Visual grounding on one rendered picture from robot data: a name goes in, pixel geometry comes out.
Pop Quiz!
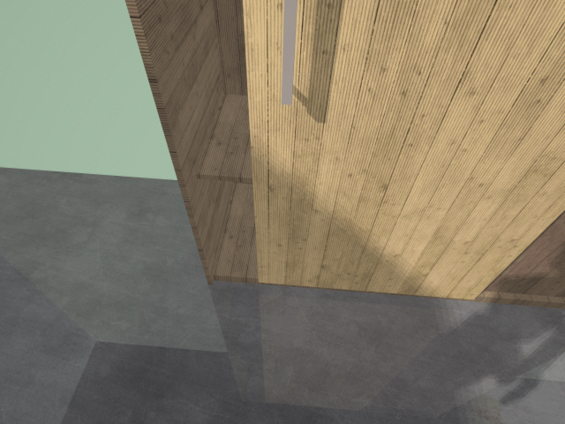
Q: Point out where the wardrobe door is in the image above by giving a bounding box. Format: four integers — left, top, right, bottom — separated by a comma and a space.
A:
243, 0, 565, 299
483, 210, 565, 298

